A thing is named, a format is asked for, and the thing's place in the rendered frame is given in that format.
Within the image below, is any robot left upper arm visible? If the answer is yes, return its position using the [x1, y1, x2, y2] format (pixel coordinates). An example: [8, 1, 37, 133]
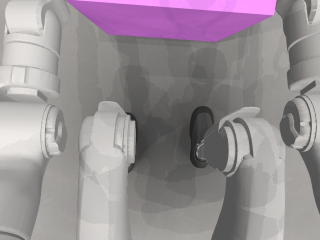
[0, 101, 68, 240]

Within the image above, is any left robot shin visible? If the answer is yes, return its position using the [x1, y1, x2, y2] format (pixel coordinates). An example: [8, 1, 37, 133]
[78, 101, 131, 166]

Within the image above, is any robot right upper arm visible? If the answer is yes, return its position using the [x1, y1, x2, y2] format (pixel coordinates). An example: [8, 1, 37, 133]
[279, 93, 320, 214]

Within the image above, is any left robot forearm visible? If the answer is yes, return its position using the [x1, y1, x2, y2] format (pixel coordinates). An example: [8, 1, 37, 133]
[0, 0, 71, 103]

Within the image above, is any robot shin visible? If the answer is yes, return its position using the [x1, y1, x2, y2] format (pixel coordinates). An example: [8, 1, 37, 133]
[196, 107, 286, 169]
[78, 101, 131, 166]

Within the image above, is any right robot shin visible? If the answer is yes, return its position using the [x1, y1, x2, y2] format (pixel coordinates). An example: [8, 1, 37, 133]
[196, 107, 286, 169]

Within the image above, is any carton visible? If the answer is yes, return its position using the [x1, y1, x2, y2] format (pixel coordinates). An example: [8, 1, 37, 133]
[66, 0, 277, 42]

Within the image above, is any right robot forearm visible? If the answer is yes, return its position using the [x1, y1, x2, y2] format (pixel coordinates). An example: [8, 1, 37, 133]
[275, 0, 320, 95]

